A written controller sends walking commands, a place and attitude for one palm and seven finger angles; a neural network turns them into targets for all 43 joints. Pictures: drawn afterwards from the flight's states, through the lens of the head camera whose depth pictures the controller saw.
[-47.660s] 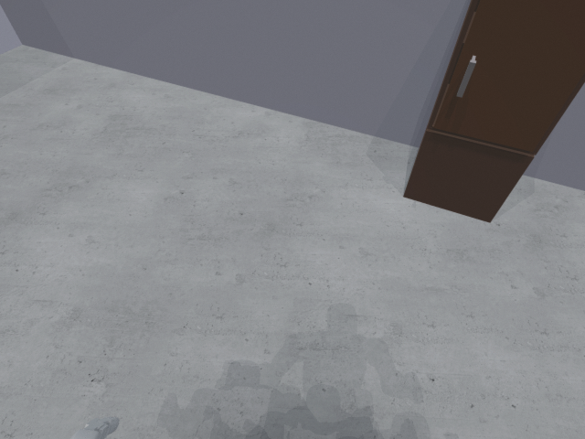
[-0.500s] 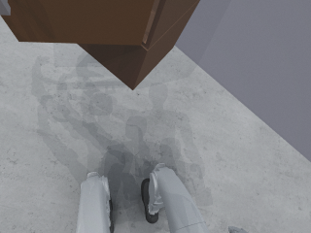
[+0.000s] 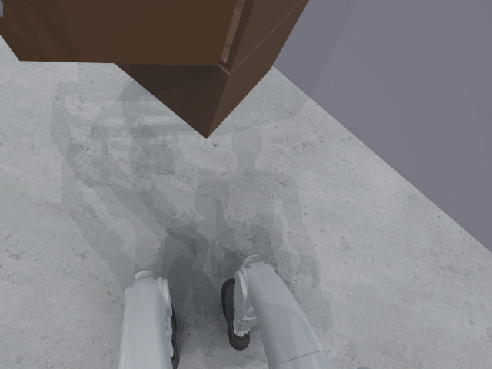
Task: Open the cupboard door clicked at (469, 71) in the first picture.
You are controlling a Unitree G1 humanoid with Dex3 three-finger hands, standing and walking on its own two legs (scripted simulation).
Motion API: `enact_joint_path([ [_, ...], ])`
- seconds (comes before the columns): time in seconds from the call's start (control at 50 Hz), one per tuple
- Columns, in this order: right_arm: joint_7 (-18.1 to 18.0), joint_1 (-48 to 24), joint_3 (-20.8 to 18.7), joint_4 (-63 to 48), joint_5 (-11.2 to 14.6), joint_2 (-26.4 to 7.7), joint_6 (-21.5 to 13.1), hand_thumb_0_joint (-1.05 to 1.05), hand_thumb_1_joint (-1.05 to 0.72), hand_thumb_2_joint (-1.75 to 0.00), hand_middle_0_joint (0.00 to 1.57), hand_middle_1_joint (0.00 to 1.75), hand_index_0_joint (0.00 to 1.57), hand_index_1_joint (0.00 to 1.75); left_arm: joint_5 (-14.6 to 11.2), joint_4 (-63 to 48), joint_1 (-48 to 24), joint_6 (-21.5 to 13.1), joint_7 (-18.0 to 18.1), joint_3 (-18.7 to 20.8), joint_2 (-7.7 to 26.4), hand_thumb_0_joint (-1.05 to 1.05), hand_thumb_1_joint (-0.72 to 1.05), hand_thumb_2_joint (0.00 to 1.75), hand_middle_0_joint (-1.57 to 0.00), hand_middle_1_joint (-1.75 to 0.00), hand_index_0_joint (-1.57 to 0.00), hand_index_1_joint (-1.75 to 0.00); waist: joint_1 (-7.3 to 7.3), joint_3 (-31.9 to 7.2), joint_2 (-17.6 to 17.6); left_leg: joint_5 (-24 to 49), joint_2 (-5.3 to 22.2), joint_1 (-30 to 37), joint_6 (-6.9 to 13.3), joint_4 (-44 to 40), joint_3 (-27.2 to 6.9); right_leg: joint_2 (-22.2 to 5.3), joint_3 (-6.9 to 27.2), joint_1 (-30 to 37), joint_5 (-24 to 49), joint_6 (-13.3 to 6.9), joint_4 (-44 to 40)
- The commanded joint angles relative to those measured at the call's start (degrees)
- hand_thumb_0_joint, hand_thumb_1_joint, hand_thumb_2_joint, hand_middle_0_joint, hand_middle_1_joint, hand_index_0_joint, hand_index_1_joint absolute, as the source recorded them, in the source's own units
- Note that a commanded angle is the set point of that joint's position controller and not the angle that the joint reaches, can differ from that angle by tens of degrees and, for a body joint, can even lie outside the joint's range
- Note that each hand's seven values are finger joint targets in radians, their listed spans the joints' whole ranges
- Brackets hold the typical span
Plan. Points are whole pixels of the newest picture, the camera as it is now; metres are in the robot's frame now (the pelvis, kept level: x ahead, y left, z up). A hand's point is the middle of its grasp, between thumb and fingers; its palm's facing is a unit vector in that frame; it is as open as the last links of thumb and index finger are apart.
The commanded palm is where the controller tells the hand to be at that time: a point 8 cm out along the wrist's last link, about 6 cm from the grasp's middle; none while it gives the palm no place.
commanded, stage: slide the fingers in behind the handle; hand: left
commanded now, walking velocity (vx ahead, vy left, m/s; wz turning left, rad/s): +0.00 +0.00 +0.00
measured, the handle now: out of the picture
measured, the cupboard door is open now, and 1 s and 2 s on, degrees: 46 46 47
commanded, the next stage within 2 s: close the thumb around the handle in 1.36 s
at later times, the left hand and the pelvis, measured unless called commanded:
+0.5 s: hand out of the picture +0.56 +0.29 +0.05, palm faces +0.07 -1.00 -0.02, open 14.0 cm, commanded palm +0.56 +0.29 +0.05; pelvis +0.01 +0.00 +0.01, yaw +1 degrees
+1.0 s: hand out of the picture +0.56 +0.25 +0.06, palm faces +0.10 -0.99 -0.03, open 14.1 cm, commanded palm +0.55 +0.26 +0.05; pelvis +0.01 -0.01 +0.01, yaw +2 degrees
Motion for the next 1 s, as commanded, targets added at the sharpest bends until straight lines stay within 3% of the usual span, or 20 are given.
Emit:
enact_joint_path([
  [0.0,-0.8,13.5,-5.4,-0.4,-0.1,-14.3,-0.3,0.00,-0.90,-0.90,0.20,0.30,0.20,0.30,-1.4,-12.5,-21.3,-3.5,1.0,1.1,15.6,0.00,-0.50,0.30,-0.30,-1.20,-0.30,-1.20,0.26,-36.5,20.1,28.1,0.6,39.5,-1.4,-10.8,-6.3,1.6,2.3,9.7,12.4,-1.6,-7.0],
  [0.06,-0.5,13.9,-5.6,-0.3,-0.2,-14.1,-0.3,0.00,-0.90,-0.90,0.20,0.30,0.20,0.30,-1.6,-13.7,-20.0,-4.4,1.4,2.2,15.9,0.00,-0.50,0.30,-0.30,-1.20,-0.30,-1.20,1.03,-38.2,20.7,31.6,0.7,41.3,-1.7,-10.7,-6.4,1.6,2.4,10.5,13.7,-1.7,-7.0],
  [0.1,-0.4,13.6,-5.7,-0.1,-0.1,-13.9,-0.3,0.00,-0.90,-0.90,0.20,0.30,0.20,0.30,-1.6,-11.8,-19.3,-4.2,1.6,0.7,13.4,0.00,-0.50,0.30,-0.30,-1.20,-0.30,-1.20,0.28,-36.2,18.7,29.8,0.7,39.8,-1.4,-10.8,-6.1,1.7,2.4,10.3,13.3,-1.6,-7.3],
  [0.12,-0.3,13.6,-5.7,0.0,0.0,-13.7,-0.4,0.00,-0.90,-0.90,0.20,0.30,0.20,0.30,-1.7,-11.8,-20.0,-4.4,1.7,0.1,12.5,0.00,-0.50,0.30,-0.30,-1.20,-0.30,-1.20,0.11,-35.2,19.7,29.9,0.7,39.9,-1.4,-10.8,-6.1,1.6,2.5,9.4,13.3,-1.7,-7.3],
  [0.16,-0.3,13.8,-5.7,0.0,-0.1,-13.9,-0.3,0.00,-0.90,-0.90,0.20,0.30,0.20,0.30,-1.6,-12.0,-20.2,-4.6,2.2,1.2,14.0,0.00,-0.50,0.30,-0.30,-1.20,-0.30,-1.20,0.52,-35.9,19.5,29.1,0.5,39.3,-1.4,-10.8,-5.8,1.6,2.5,10.7,13.2,-1.6,-7.3],
  [0.22,-0.3,13.7,-5.8,0.3,-0.1,-13.6,-0.4,0.00,-0.90,-0.90,0.20,0.30,0.20,0.30,-1.6,-12.7,-21.0,-5.2,2.8,0.5,12.7,0.00,-0.50,0.30,-0.30,-1.20,-0.30,-1.20,0.06,-36.0,19.1,29.7,0.5,39.5,-1.2,-10.6,-5.7,1.6,2.8,10.7,13.7,-1.7,-7.2],
  [0.26,-0.1,13.8,-6.1,0.1,-0.2,-13.7,-0.3,0.00,-0.90,-0.90,0.20,0.30,0.20,0.30,-1.9,-14.0,-19.5,-5.8,3.0,1.7,13.6,0.00,-0.50,0.30,-0.30,-1.20,-0.30,-1.20,1.12,-38.6,19.7,31.5,0.4,40.6,-1.4,-10.7,-5.4,1.6,3.0,12.5,14.7,-1.7,-7.4],
  [0.34,0.2,13.6,-6.3,0.4,-0.2,-13.7,-0.1,0.00,-0.90,-0.90,0.20,0.30,0.20,0.30,-1.9,-13.9,-18.3,-5.9,3.4,1.6,12.4,0.00,-0.50,0.30,-0.30,-1.20,-0.30,-1.20,1.38,-37.8,19.8,32.9,0.6,41.6,-1.7,-11.0,-5.7,1.5,2.8,11.8,14.9,-1.7,-7.4],
  [0.4,0.3,13.6,-6.6,0.6,-0.2,-13.4,-0.2,0.00,-0.90,-0.90,0.20,0.30,0.20,0.30,-2.3,-14.7,-19.0,-6.0,3.9,0.2,9.8,0.00,-0.50,0.30,-0.30,-1.20,-0.30,-1.20,0.76,-38.3,18.3,32.4,0.4,41.4,-1.4,-11.0,-5.5,1.6,3.0,13.0,15.5,-1.6,-7.8],
  [0.46,0.4,13.8,-6.9,0.9,-0.2,-13.3,-0.2,0.00,-0.90,-0.90,0.20,0.30,0.20,0.30,-2.6,-15.5,-19.0,-6.6,4.4,0.5,9.1,0.00,-0.50,0.30,-0.30,-1.20,-0.30,-1.20,1.11,-38.9,19.2,33.3,0.4,43.2,-1.7,-11.2,-5.7,1.4,3.0,12.4,15.5,-1.7,-8.0],
  [0.54,0.7,13.6,-7.1,1.4,-0.3,-12.9,-0.3,0.00,-0.90,-0.90,0.20,0.30,0.20,0.30,-2.7,-15.8,-19.7,-7.1,5.2,-2.1,5.0,0.00,-0.50,0.30,-0.30,-1.20,-0.30,-1.20,0.63,-38.3,19.4,34.0,0.4,44.6,-1.9,-11.8,-5.9,1.4,3.0,11.7,15.5,-1.7,-8.5],
  [0.58,0.7,13.5,-7.2,1.2,-0.3,-12.8,-0.2,0.00,-0.90,-0.90,0.20,0.30,0.20,0.30,-2.9,-14.8,-17.7,-7.1,5.7,-0.6,6.0,0.00,-0.50,0.30,-0.30,-1.20,-0.30,-1.20,1.41,-37.8,17.7,32.8,0.2,42.7,-1.7,-11.9,-5.3,1.4,3.2,14.0,15.8,-1.7,-8.7],
  [0.62,0.9,13.3,-7.3,1.4,-0.3,-12.4,-0.4,0.00,-0.90,-0.90,0.20,0.30,0.20,0.30,-2.6,-14.6,-18.6,-7.5,5.9,-3.6,2.2,0.00,-0.50,0.30,-0.30,-1.20,-0.30,-1.20,0.45,-37.2,17.6,32.2,0.2,42.9,-1.5,-12.0,-5.3,1.4,3.3,12.7,15.5,-1.8,-8.8],
  [0.66,0.9,13.3,-7.3,1.7,-0.3,-12.6,-0.4,0.00,-0.90,-0.90,0.20,0.30,0.20,0.30,-2.7,-13.4,-19.5,-7.7,6.5,-3.9,1.6,0.00,-0.50,0.30,-0.30,-1.20,-0.30,-1.20,0.13,-35.2,17.0,30.1,0.2,42.5,-1.8,-12.6,-5.6,1.3,2.9,11.8,14.0,-1.8,-9.1],
  [0.72,1.0,13.4,-7.6,2.0,-0.5,-12.4,-0.6,0.00,-0.90,-0.90,0.20,0.30,0.20,0.30,-2.9,-13.7,-19.9,-8.5,7.0,-5.3,-0.8,0.00,-0.50,0.30,-0.30,-1.20,-0.30,-1.20,-0.01,-35.9,17.5,30.5,0.0,43.8,-1.8,-12.8,-5.7,1.2,3.1,11.3,14.1,-2.0,-9.2],
  [0.78,0.9,12.9,-7.3,1.6,-0.3,-12.3,-0.4,0.00,-0.90,-0.90,0.20,0.30,0.20,0.30,-3.1,-11.5,-19.5,-8.4,7.8,-4.7,-0.4,0.00,-0.50,0.30,-0.30,-1.20,-0.30,-1.20,0.03,-34.5,14.3,28.0,-0.4,39.0,-1.2,-12.4,-4.5,1.4,3.6,14.2,14.2,-1.7,-9.5],
  [0.84,1.1,13.0,-7.3,1.7,-0.6,-12.1,-0.4,0.00,-0.90,-0.90,0.20,0.30,0.20,0.30,-2.0,-11.8,-19.7,-9.3,9.0,-4.4,0.2,0.00,-0.50,0.30,-0.30,-1.20,-0.30,-1.20,0.65,-35.6,16.3,28.7,-0.4,39.9,-1.4,-12.3,-4.3,1.2,3.7,13.9,14.2,-2.0,-9.0],
  [0.88,1.2,12.9,-7.4,1.4,-0.6,-12.1,-0.3,0.00,-0.90,-0.90,0.20,0.30,0.20,0.30,-1.8,-12.7,-20.1,-10.0,9.8,-2.8,2.1,0.00,-0.50,0.30,-0.30,-1.20,-0.30,-1.20,1.00,-36.7,15.3,28.2,-0.5,38.7,-1.3,-12.1,-4.1,1.3,4.0,15.6,14.4,-1.9,-8.7],
  [0.94,1.8,12.9,-7.8,1.6,-0.8,-11.8,-0.3,0.00,-0.90,-0.90,0.20,0.30,0.20,0.30,-1.2,-14.4,-19.7,-11.0,10.2,-5.6,-1.9,0.00,-0.50,0.30,-0.30,-1.20,-0.30,-1.20,0.81,-38.4,17.0,30.2,-0.4,41.8,-1.6,-12.2,-4.5,1.2,4.0,14.7,15.2,-2.0,-8.7],
  [0.98,1.7,13.0,-7.9,1.9,-0.6,-12.0,-0.1,0.00,-0.90,-0.90,0.20,0.30,0.20,0.30,-1.6,-13.7,-19.4,-10.8,10.1,-4.9,-1.2,0.00,-0.50,0.30,-0.30,-1.20,-0.30,-1.20,0.71,-37.7,15.7,29.1,-0.5,40.9,-1.5,-12.4,-4.2,1.3,4.2,15.5,15.1,-1.9,-9.3],
])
